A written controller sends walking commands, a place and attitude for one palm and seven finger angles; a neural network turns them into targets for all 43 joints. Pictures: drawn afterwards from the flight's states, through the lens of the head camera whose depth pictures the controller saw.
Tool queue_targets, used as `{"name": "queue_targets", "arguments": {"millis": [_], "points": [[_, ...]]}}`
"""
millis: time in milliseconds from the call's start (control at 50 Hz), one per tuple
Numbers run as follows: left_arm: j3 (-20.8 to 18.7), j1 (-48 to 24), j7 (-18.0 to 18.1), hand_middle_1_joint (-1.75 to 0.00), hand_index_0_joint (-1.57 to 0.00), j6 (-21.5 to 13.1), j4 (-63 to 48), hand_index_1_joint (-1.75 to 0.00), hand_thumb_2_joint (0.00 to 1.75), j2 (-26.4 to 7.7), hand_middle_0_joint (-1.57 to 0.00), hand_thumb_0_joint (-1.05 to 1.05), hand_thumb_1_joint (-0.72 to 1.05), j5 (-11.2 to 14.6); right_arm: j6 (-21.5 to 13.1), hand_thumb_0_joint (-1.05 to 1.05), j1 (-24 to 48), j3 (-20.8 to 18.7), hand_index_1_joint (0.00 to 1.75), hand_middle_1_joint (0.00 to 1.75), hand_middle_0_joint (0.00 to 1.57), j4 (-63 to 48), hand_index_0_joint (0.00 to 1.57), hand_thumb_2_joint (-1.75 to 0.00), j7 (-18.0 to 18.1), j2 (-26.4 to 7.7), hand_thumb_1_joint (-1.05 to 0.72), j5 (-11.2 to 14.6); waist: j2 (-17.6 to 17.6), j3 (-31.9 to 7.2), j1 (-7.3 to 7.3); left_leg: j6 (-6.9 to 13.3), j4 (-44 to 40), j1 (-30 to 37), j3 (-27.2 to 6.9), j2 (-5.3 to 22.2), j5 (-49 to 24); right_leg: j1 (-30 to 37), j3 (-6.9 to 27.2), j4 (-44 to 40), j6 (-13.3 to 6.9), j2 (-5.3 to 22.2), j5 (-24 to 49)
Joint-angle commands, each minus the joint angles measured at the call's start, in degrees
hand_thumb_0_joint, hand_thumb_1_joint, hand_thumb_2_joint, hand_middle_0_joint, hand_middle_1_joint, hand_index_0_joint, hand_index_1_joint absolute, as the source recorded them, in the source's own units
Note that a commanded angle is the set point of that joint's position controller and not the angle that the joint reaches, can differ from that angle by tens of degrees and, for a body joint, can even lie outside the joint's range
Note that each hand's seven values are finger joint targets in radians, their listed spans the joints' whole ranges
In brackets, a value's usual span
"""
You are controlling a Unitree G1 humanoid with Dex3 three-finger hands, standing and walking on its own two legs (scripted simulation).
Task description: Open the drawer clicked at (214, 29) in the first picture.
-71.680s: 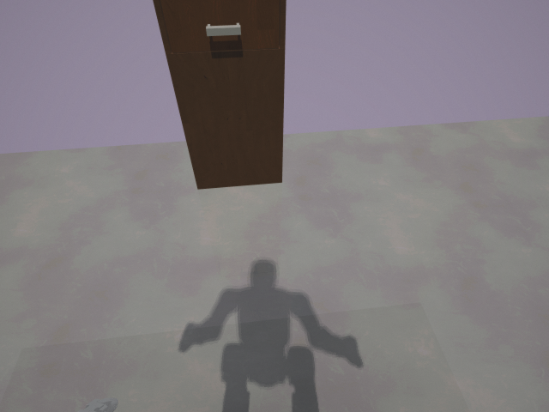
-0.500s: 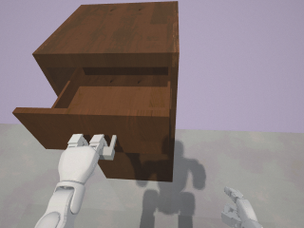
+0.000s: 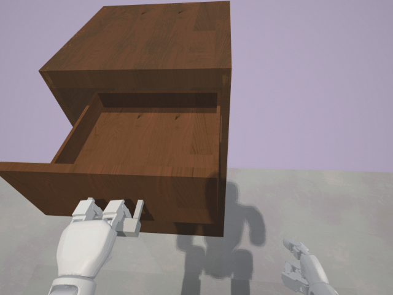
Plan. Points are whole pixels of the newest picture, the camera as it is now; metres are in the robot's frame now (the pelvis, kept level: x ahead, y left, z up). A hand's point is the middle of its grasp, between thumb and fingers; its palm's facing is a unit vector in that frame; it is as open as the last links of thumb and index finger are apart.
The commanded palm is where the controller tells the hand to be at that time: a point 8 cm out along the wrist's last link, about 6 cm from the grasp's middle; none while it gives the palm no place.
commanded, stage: pull the drawer open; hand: left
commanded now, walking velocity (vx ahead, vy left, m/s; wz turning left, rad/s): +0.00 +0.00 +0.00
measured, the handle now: (110, 215) +0.25 +0.20 +0.06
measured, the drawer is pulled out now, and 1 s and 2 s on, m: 0.25 0.30 0.29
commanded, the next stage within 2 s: open the thumb to release the handle in 0.68 s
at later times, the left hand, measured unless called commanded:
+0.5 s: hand (95, 277) +0.14 +0.20 +0.04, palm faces +0.04 -0.13 -0.99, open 6.0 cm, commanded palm +0.08 +0.20 +0.09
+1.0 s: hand (95, 269) +0.15 +0.20 +0.04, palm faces +0.10 -0.11 -0.99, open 6.8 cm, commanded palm +0.12 +0.22 +0.09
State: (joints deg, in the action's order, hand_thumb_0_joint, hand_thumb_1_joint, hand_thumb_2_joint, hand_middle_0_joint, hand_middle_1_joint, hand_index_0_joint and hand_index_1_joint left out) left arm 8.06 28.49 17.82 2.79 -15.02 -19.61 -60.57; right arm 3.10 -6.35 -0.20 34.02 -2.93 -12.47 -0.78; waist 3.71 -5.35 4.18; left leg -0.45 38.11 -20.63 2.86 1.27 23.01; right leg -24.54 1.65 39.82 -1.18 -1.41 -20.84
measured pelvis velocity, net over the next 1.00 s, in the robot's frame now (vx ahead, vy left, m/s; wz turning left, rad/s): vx -0.02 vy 0.00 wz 0.01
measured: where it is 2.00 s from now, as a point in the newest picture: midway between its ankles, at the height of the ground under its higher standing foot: outside the picture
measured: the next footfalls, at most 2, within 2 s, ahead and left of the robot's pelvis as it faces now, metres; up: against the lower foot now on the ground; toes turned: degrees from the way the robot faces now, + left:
none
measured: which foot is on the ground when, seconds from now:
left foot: down 0.00-1.00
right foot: down 0.00-1.00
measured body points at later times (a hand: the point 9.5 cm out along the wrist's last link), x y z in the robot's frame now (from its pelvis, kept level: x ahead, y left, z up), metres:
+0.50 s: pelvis -0.02 -0.01 -0.01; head -0.01 -0.04 +0.44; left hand +0.13 +0.20 +0.09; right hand +0.20 -0.21 -0.10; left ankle -0.04 +0.12 -0.72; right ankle -0.01 -0.11 -0.72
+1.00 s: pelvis -0.02 +0.00 +0.00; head +0.00 -0.04 +0.44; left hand +0.14 +0.20 +0.09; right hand +0.20 -0.20 -0.11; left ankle -0.04 +0.12 -0.72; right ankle -0.01 -0.11 -0.72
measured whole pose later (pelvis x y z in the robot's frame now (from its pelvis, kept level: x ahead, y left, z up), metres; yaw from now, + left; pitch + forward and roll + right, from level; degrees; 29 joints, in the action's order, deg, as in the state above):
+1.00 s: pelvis -0.02 +0.00 +0.00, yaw +1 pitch +5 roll +1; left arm 8.4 30.7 24.3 0.6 -15.2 -21.5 -60.1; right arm 4.2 -5.3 -0.3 35.6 0.3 -12.2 -0.9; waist 4.1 -4.0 5.6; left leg -0.6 40.7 -22.9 2.1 1.1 22.5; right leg -26.5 1.0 42.0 -1.4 -1.3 -20.4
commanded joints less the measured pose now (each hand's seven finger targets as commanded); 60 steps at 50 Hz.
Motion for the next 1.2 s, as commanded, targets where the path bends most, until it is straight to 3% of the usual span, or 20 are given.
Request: {"name": "queue_targets", "arguments": {"millis": [0, 60, 100, 220, 300, 380, 500, 560, 600, 720, 740, 760, 780, 840, 900, 960, 1000, 1080, 1100, 1180], "points": [[-8.0, 5.8, 3.4, -1.35, -0.4, -0.6, -11.1, -1.35, 0.9, -8.0, -0.4, 0.0, 0.9, 0.9, -3.0, 0.0, 8.1, -1.5, 0.3, 0.3, 0.2, -9.7, 0.2, -0.9, -0.1, -4.9, -0.9, 0.2, -4.4, -8.4, 1.82, 0.4, -1.7, 2.3, -1.6, -2.3, -25.4, 7.4, 2.0, -3.7, -1.1, -1.4, 27.3], [-5.7, 9.5, 3.8, -1.35, -0.4, -0.8, -12.0, -1.35, 0.9, -5.4, -0.4, 0.0, 0.9, 1.0, -3.1, 0.0, 8.0, -1.5, 0.3, 0.3, 0.2, -10.3, 0.2, -0.9, -0.5, -4.3, -0.9, 0.1, -3.7, -7.7, 2.11, 0.7, -1.1, 2.0, -1.6, -2.3, -25.1, 6.5, 1.3, -3.2, -1.0, -1.3, 26.0], [-8.2, 9.1, 4.4, -1.35, -0.4, -0.6, -13.3, -1.35, 0.9, -7.9, -0.4, 0.0, 0.9, 0.9, -2.8, 0.0, 8.2, -1.5, 0.3, 0.3, 0.2, -10.4, 0.2, -0.9, -0.4, -4.9, -0.9, 0.1, -3.2, -8.2, 2.06, 0.4, -1.2, 1.8, -1.7, -2.0, -24.2, 6.2, 1.9, -3.4, -1.3, -1.5, 24.3], [-7.6, 12.9, 5.1, -1.35, -0.4, -0.9, -14.6, -1.35, 0.9, -7.0, -0.4, 0.0, 0.9, 1.4, -2.8, 0.0, 8.2, -1.0, 0.3, 0.3, 0.2, -11.4, 0.2, -0.9, -0.5, -4.6, -0.9, -0.2, -4.0, -7.2, 2.1, 0.7, -0.5, 0.3, -1.7, -2.2, -20.1, 4.9, 2.2, -3.3, -1.2, -1.2, 21.3], [-10.8, 16.2, 5.9, -1.35, -0.4, -1.3, -14.4, -1.35, 0.9, -9.6, -0.4, 0.0, 0.9, 2.2, -2.7, 0.0, 8.7, -1.0, 0.3, 0.3, 0.2, -11.8, 0.2, -0.9, 0.0, -5.0, -0.9, 0.1, -3.7, -6.1, 2.73, 0.5, -0.6, -0.8, -1.5, -2.2, -17.4, 5.3, 3.0, -4.2, -1.2, -1.0, 20.3], [-8.6, 15.1, 6.2, -1.35, -0.4, -1.7, -15.5, -1.35, 0.9, -7.7, -0.4, 0.0, 0.9, 1.5, -2.7, 0.0, 8.1, -1.3, 0.3, 0.3, 0.2, -11.7, 0.2, -0.9, -0.3, -5.0, -0.9, -0.4, -3.4, -5.2, 1.96, 0.8, -0.3, -0.4, -1.7, -2.3, -16.2, 2.8, 3.1, -4.5, -1.3, -1.0, 16.8], [-11.2, 21.5, 6.7, -1.35, -0.4, -1.5, -15.5, -1.35, 0.9, -9.6, -0.4, 0.0, 0.9, 3.0, -2.7, 0.0, 8.8, -0.9, 0.3, 0.3, 0.2, -12.6, 0.2, -0.9, -0.1, -5.3, -0.9, 0.0, -3.2, -5.9, 3.24, 0.5, -0.5, -1.5, -1.4, -2.2, -15.7, 5.6, 4.3, -4.8, -1.3, -0.6, 19.2], [-9.9, 21.0, 6.7, -1.35, -0.4, -1.4, -15.1, -1.35, 0.9, -8.2, -0.4, 0.0, 0.9, 2.8, -2.5, 0.0, 8.9, -0.8, 0.3, 0.3, 0.2, -12.3, 0.2, -0.9, -0.2, -5.1, -0.9, -0.2, -3.5, -4.1, 2.89, 0.7, -0.6, -2.1, -1.5, -2.4, -14.8, 4.3, 3.7, -4.5, -1.3, -0.9, 17.6], [-12.1, 19.1, 7.2, -1.35, -0.4, -1.1, -15.1, -1.35, 0.9, -10.2, -0.4, 0.0, 0.9, 2.6, -2.3, 0.0, 8.9, -1.0, 0.3, 0.3, 0.2, -12.2, 0.2, -0.9, 0.1, -5.5, -0.9, -0.1, -2.8, -4.1, 2.66, 0.6, -0.8, -2.1, -1.6, -2.2, -14.1, 4.0, 4.2, -5.2, -1.4, -0.9, 16.0], [-10.1, 22.2, 8.2, -1.35, -0.4, -1.6, -15.7, -1.35, 0.9, -7.8, -0.4, 0.0, 0.9, 2.4, -2.6, 0.0, 8.2, -1.2, 0.3, 0.3, 0.2, -12.1, 0.2, -0.9, -0.5, -5.1, -0.9, -0.3, -2.2, -6.9, 2.89, 0.5, -0.1, -0.8, -1.7, -2.0, -18.6, 4.3, 3.5, -3.1, -1.5, -1.2, 20.3], [-9.5, 21.4, 8.2, -1.35, -0.4, -1.3, -16.2, -1.35, 0.9, -7.5, -0.4, 0.0, 0.9, 2.6, -2.4, 0.0, 8.2, -1.5, 0.3, 0.3, 0.2, -12.0, 0.2, -0.9, -0.7, -5.3, -0.9, -0.2, -2.7, -6.7, 2.49, 0.6, 0.0, -1.0, -1.9, -1.9, -18.8, 4.1, 3.2, -2.9, -1.5, -1.0, 20.6], [-16.3, 1.9, 9.2, -1.35, -0.4, -1.0, -12.0, -1.35, 0.9, -14.7, -0.4, 0.0, 0.9, 0.1, -1.3, 0.0, 8.4, -1.6, 0.3, 0.3, 0.2, -8.8, 0.2, -0.9, 1.0, -6.1, -0.9, -0.6, -5.0, -3.5, -0.33, 0.6, -0.1, -2.6, -2.3, -2.7, -13.1, -0.1, 4.0, -3.9, -1.3, -1.5, 16.2], [-16.3, 1.2, 9.8, -1.34, -0.4, -0.8, -10.4, -1.34, 0.87, -12.9, -0.4, 0.0, 0.83, -0.8, -1.7, 0.0, 8.6, -1.8, 0.3, 0.3, 0.2, -9.8, 0.2, -0.9, 1.8, -5.3, -0.9, -1.3, -4.2, -4.4, 1.52, 0.9, -0.4, -2.1, -2.5, -3.0, -11.0, 0.6, 4.2, -4.6, -1.4, -1.2, 13.3], [-13.3, 4.1, 9.9, -1.32, -0.38, 0.0, -7.1, -1.32, 0.78, -8.9, -0.38, 0.0, 0.62, 0.6, -2.6, 0.0, 7.9, -2.2, 0.3, 0.3, 0.2, -9.2, 0.2, -0.9, 2.2, -4.9, -0.9, -0.4, -3.1, -5.9, 1.32, 0.8, -0.7, 0.0, -2.2, -2.9, -11.9, 1.5, 2.5, -4.8, -1.5, -1.2, 13.6], [-14.9, -0.7, 9.1, -1.3, -0.36, 1.6, -8.3, -1.3, 0.69, -11.6, -0.36, 0.0, 0.41, 2.2, -2.1, 0.0, 8.7, -2.3, 0.3, 0.3, 0.2, -8.6, 0.2, -0.9, 3.3, -5.2, -0.9, -0.1, -4.4, -9.2, 1.58, 0.7, -1.6, 1.3, -2.0, -3.0, -13.2, 5.1, 2.8, -5.7, -1.0, -0.9, 16.3], [-13.0, -3.9, 7.8, -1.27, -0.35, 2.7, -4.4, -1.27, 0.6, -11.1, -0.35, 0.0, 0.2, 1.4, -2.0, 0.0, 10.2, -1.4, 0.3, 0.3, 0.2, -7.7, 0.2, -0.9, 4.3, -4.7, -0.9, 0.3, -7.4, -5.5, 1.6, 1.0, -2.5, 0.4, -1.8, -3.3, -11.1, 4.5, 3.1, -7.3, -0.6, -0.6, 14.0], [-12.8, -6.1, 7.0, -1.26, -0.34, 3.4, -4.0, -1.26, 0.54, -12.4, -0.34, 0.0, 0.06, 0.4, -2.1, 0.0, 11.1, -0.9, 0.3, 0.3, 0.2, -7.6, 0.2, -0.9, 4.6, -4.7, -0.9, 0.3, -5.1, -4.9, 1.84, 0.9, -3.2, 1.9, -1.5, -3.3, -10.4, 4.4, 3.9, -8.9, -0.7, -0.5, 11.5], [-11.3, -6.1, 4.8, -1.23, -0.32, 3.6, -2.5, -1.23, 0.42, -11.5, -0.32, 0.0, -0.22, 1.1, -2.4, 0.0, 12.0, -0.2, 0.3, 0.3, 0.2, -7.3, 0.2, -0.9, 5.1, -4.2, -0.9, 0.6, -6.2, -3.9, 2.59, 1.1, -4.6, 2.3, -1.2, -3.5, -10.1, 6.5, 3.8, -10.1, -0.3, -0.2, 11.0], [-12.8, -6.5, 4.3, -1.22, -0.32, 3.7, -2.3, -1.22, 0.39, -13.3, -0.32, 0.0, -0.29, 1.3, -2.3, 0.0, 12.3, -0.2, 0.3, 0.3, 0.2, -7.0, 0.2, -0.9, 5.3, -4.4, -0.9, 0.8, -5.3, -3.8, 2.65, 0.9, -4.8, 3.3, -1.0, -3.4, -10.3, 7.0, 4.6, -11.0, -0.4, -0.4, 10.6], [-10.6, -8.4, 2.4, -1.2, -0.3, 3.0, -1.5, -1.2, 0.3, -11.5, -0.3, 0.0, -0.5, 1.7, -2.6, 0.0, 12.5, 0.2, 0.3, 0.3, 0.2, -6.9, 0.2, -0.9, 5.5, -4.1, -0.9, 0.7, -5.5, -1.0, 2.54, 1.1, -6.0, 3.0, -0.8, -3.6, -8.7, 6.7, 4.4, -12.9, -0.1, 0.1, 6.9]]}}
